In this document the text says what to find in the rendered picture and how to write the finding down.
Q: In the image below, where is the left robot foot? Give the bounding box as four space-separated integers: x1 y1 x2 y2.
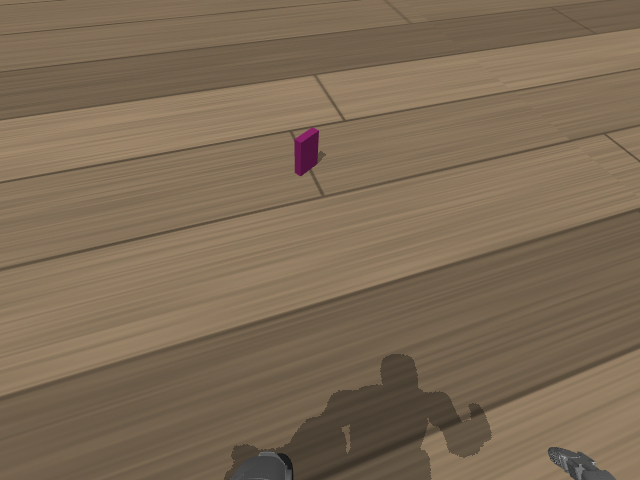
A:
277 453 293 480

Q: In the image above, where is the carton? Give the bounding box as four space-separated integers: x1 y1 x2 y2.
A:
294 127 319 176

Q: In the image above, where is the right robot hand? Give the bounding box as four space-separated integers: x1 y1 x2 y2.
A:
548 447 616 480

